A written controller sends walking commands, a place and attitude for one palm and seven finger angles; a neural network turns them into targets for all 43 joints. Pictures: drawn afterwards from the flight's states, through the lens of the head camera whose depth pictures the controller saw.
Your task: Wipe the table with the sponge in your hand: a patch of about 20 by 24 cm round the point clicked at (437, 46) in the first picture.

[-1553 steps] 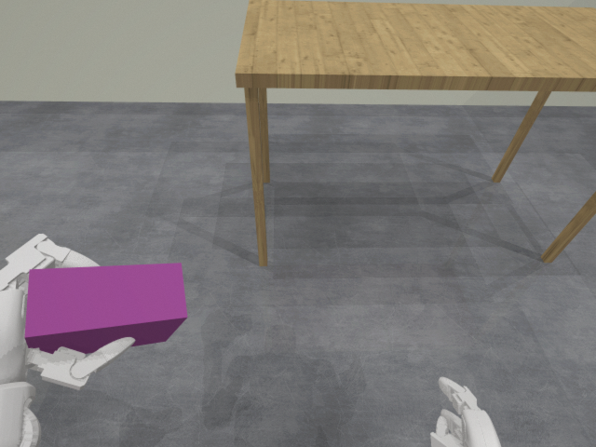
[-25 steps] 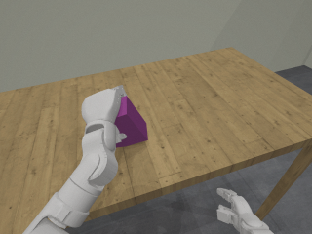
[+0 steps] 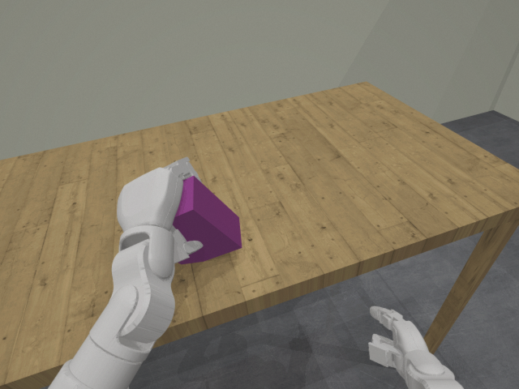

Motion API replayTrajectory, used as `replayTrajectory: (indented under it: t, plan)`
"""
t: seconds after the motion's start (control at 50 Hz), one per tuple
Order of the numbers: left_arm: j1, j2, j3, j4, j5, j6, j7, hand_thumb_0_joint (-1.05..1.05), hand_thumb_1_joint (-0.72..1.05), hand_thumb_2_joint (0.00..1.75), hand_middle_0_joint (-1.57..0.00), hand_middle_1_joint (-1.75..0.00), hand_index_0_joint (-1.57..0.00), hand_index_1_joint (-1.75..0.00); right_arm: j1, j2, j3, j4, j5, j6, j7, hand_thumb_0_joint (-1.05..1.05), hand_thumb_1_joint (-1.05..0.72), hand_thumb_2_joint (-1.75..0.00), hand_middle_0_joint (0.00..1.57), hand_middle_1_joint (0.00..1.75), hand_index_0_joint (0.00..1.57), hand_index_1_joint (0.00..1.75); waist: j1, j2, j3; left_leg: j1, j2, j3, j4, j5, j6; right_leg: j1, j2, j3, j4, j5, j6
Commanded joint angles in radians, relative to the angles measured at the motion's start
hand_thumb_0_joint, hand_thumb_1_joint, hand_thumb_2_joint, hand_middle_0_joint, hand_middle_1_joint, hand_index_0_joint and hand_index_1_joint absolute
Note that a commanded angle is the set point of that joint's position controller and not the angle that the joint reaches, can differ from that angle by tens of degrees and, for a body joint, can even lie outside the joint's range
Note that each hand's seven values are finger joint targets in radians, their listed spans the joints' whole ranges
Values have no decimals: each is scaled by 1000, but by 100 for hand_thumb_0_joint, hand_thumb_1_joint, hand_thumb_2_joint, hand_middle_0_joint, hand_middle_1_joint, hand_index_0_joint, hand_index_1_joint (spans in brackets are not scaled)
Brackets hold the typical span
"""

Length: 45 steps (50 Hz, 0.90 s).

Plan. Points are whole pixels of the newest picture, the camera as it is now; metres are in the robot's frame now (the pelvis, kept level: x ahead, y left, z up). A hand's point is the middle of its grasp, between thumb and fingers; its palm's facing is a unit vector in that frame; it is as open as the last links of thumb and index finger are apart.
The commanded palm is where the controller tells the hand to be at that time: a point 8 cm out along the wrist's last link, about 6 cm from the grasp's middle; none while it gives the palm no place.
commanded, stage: slide back across to the middle lane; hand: left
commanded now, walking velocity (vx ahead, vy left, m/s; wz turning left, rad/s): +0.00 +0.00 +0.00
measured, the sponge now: (198, 231) +0.31 +0.14 +0.12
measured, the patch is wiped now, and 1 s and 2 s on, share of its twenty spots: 0.90 0.90 0.95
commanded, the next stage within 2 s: wipe forward along the middle lane in 0.50 s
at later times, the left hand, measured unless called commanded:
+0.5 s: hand (140, 221) +0.27 +0.20 +0.19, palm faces +0.28 -0.36 -0.89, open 10.0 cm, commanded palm +0.23 +0.22 +0.23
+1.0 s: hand (137, 209) +0.30 +0.22 +0.18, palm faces +0.19 -0.20 -0.96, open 10.0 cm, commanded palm +0.26 +0.24 +0.22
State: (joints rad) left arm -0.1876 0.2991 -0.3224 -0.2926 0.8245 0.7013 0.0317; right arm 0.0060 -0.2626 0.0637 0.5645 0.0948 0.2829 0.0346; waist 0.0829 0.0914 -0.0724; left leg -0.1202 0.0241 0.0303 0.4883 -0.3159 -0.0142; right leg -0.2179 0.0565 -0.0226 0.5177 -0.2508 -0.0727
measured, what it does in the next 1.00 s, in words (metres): stands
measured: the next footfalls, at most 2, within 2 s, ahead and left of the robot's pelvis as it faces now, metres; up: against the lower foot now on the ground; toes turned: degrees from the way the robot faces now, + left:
none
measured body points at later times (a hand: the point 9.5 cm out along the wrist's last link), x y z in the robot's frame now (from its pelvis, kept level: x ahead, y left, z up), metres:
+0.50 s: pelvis -0.01 +0.00 +0.00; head -0.06 -0.05 +0.45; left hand +0.25 +0.21 +0.23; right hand +0.23 -0.21 -0.07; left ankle -0.03 +0.13 -0.74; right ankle +0.02 -0.07 -0.74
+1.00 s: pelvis -0.02 +0.01 +0.00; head -0.06 -0.04 +0.45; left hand +0.29 +0.23 +0.23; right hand +0.23 -0.19 -0.07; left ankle -0.03 +0.13 -0.74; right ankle +0.02 -0.07 -0.74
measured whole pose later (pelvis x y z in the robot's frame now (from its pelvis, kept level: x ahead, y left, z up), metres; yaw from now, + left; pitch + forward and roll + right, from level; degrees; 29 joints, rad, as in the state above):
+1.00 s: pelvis -0.02 +0.01 +0.00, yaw +0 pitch -4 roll +1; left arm -0.33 0.41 -0.23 -0.05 0.85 0.67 -0.09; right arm 0.02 -0.26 0.10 0.62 0.08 0.15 -0.05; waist 0.09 0.10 -0.04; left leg -0.10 0.00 0.03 0.42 -0.25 -0.01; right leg -0.21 0.04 -0.01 0.47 -0.20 -0.06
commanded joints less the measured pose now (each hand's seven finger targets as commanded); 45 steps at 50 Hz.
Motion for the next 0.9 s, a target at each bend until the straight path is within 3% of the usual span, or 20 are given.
replayTrajectory:
  t: [0.0, 0.02, 0.06, 0.12, 0.14, 0.2, 0.22, 0.26, 0.3, 0.42, 0.46, 0.52, 0.58, 0.62, 0.66, 0.72, 0.74, 0.8, 0.82, 0.88]
  plan:
    - [-186, 122, 88, -66, -26, -1, -23, 0, 10, 130, -120, -160, -120, -160, -251, -71, -26, -184, -7, -67, -24, 0, -90, -90, 20, 30, 20, 30, 3, -160, -87, -99, -38, 4, -50, 194, 64, 135, -40, 140, -132, 77, 16]
    - [-204, 176, 144, -97, -28, -8, -19, 0, 10, 130, -120, -160, -120, -160, -260, -73, -25, -187, -6, -72, -29, 0, -90, -90, 20, 30, 20, 30, 4, -145, -104, -96, -39, -1, -51, 183, 63, 141, -40, 165, -137, 53, 11]
    - [-180, 142, 114, -86, -29, -5, -22, 0, 10, 130, -120, -160, -120, -160, -250, -67, -25, -189, -10, -80, -30, 0, -90, -90, 20, 30, 20, 30, 8, -139, -113, -95, -41, 3, -51, 212, 64, 160, -42, 150, -127, 92, 12]
    - [-140, 240, 217, -166, -38, -8, -24, 0, 10, 130, -120, -160, -120, -160, -261, -70, -25, -197, -12, -76, -31, 0, -90, -90, 20, 30, 20, 30, 28, -129, -161, -89, -43, -4, -51, 247, 61, 210, -40, 175, -107, 160, 7]
    - [-141, 212, 190, -175, -38, -6, -26, 0, 10, 130, -120, -160, -120, -160, -260, -65, -23, -202, -16, -79, -31, 0, -90, -90, 20, 30, 20, 30, 28, -132, -173, -94, -44, 3, -50, 263, 63, 230, -47, 161, -95, 188, 11]
    - [-80, 250, 236, -180, -58, 1, -35, 0, 10, 130, -120, -160, -120, -160, -254, -71, -25, -194, -16, -74, -34, 0, -90, -90, 20, 30, 20, 30, 28, -137, -115, -93, -42, -1, -48, 255, 61, 195, -42, 178, -111, 179, 13]
    - [-102, 298, 283, -227, -62, -5, -32, 0, 10, 130, -120, -160, -120, -160, -256, -72, -23, -204, -14, -79, -38, 0, -90, -90, 20, 30, 20, 30, 30, -153, -136, -88, -44, -9, -47, 249, 64, 199, -40, 199, -116, 156, 8]
    - [-105, 258, 247, -194, -64, 2, -38, 0, 10, 130, -120, -160, -120, -160, -246, -72, -24, -198, -14, -89, -44, 0, -90, -90, 20, 30, 20, 30, 18, -136, -97, -87, -43, -6, -46, 243, 63, 164, -41, 188, -125, 125, 10]
    - [-118, 274, 255, -200, -68, 2, -45, 0, 10, 130, -120, -160, -120, -160, -247, -77, -24, -194, -14, -98, -52, 0, -90, -90, 20, 30, 20, 30, 18, -111, -78, -80, -45, -6, -48, 225, 62, 143, -39, 188, -134, 85, 9]
    - [-214, 301, 265, -223, -61, -18, -51, 0, 10, 130, -120, -160, -120, -160, -250, -73, -19, -198, -10, -147, -67, 0, -90, -90, 20, 30, 20, 30, 16, -79, -104, -60, -49, -15, -69, 201, 60, 135, -36, 180, -147, 15, 2]
    - [-202, 283, 247, -162, -51, -21, -53, 0, 10, 130, -120, -160, -120, -160, -233, -75, -21, -184, -16, -158, -71, 0, -90, -90, 20, 30, 20, 30, 17, -106, -98, -70, -50, -12, -70, 203, 61, 143, -39, 163, -146, 21, 6]
    - [-208, 346, 302, -183, -44, -29, -57, 0, 10, 130, -120, -160, -120, -160, -252, -79, -18, -189, -14, -163, -75, 0, -90, -90, 20, 30, 20, 30, 26, -123, -114, -64, -49, -18, -82, 189, 60, 152, -36, 179, -154, -9, 4]
    - [-170, 306, 273, -152, -36, -32, -65, 0, 10, 130, -120, -160, -120, -160, -242, -80, -18, -178, -18, -163, -71, 0, -90, -90, 20, 30, 20, 30, 32, -104, -103, -67, -47, -17, -92, 212, 56, 159, -34, 143, -141, 40, 3]
    - [-234, 315, 270, -150, -29, -35, -68, 0, 10, 130, -120, -160, -120, -160, -254, -78, -12, -182, -13, -169, -75, 0, -90, -90, 20, 30, 20, 30, 19, -97, -97, -68, -45, -20, -107, 188, 55, 145, -29, 148, -149, 6, 0]
    - [-278, 280, 229, -64, -16, -34, -69, 0, 10, 130, -120, -160, -120, -160, -237, -82, -11, -161, -16, -176, -81, 0, -90, -90, 20, 30, 20, 30, 7, -112, -58, -77, -44, -18, -111, 160, 53, 114, -30, 127, -161, -31, 3]
    - [-331, 307, 240, -58, 4, -38, -70, 0, 10, 130, -120, -160, -120, -160, -247, -83, -8, -163, -15, -182, -87, 0, -90, -90, 20, 30, 20, 30, 12, -80, -83, -70, -48, -18, -124, 150, 52, 128, -26, 134, -162, -38, -3]
    - [-373, 283, 210, -18, 16, -37, -71, 0, 10, 130, -120, -160, -120, -160, -234, -83, -5, -157, -18, -187, -90, 0, -90, -90, 20, 30, 20, 30, 6, -98, -83, -79, -47, -14, -128, 148, 52, 130, -32, 111, -156, -41, -1]
    - [-376, 290, 209, 70, 34, -35, -77, 0, 10, 130, -120, -160, -120, -160, -229, -91, -8, -135, -19, -182, -95, 0, -90, -90, 20, 30, 20, 30, 9, -109, -82, -87, -48, -14, -137, 148, 48, 140, -30, 101, -158, -23, 1]
    - [-395, 314, 229, 68, 43, -37, -77, 0, 10, 130, -120, -160, -120, -160, -236, -89, -6, -141, -14, -187, -95, 0, -90, -90, 20, 30, 20, 30, 9, -111, -98, -83, -48, -19, -139, 146, 49, 143, -27, 124, -163, -34, -4]
    - [-393, 270, 184, 147, 53, -33, -91, 0, 10, 130, -120, -160, -120, -160, -227, -94, -7, -127, -16, -187, -94, 0, -90, -90, 20, 30, 20, 30, 10, -106, -84, -94, -47, -13, -141, 150, 47, 145, -33, 91, -158, -12, 3]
